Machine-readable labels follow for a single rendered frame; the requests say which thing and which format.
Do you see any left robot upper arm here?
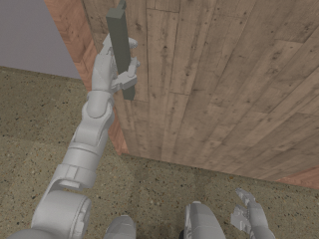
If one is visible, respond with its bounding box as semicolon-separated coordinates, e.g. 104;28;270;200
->
6;188;92;239

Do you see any handle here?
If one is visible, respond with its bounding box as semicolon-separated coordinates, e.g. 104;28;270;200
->
106;0;136;101

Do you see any robot left thigh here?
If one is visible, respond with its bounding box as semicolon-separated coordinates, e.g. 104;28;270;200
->
103;216;137;239

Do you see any robot right forearm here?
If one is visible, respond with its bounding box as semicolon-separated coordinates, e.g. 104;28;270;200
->
249;226;276;239

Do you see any wardrobe door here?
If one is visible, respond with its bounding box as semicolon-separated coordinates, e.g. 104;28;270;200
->
285;164;319;183
80;0;319;181

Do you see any robot left hand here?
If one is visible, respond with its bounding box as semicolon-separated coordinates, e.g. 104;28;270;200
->
92;33;141;96

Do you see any robot right thigh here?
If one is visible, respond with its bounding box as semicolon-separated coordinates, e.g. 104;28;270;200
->
184;203;226;239

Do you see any robot left forearm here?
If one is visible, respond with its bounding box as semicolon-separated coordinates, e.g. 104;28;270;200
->
31;90;115;228

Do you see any robot right hand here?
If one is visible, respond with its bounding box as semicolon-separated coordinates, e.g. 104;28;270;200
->
230;187;269;235

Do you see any robot thigh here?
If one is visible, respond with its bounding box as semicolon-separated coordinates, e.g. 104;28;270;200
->
103;216;137;239
184;203;226;239

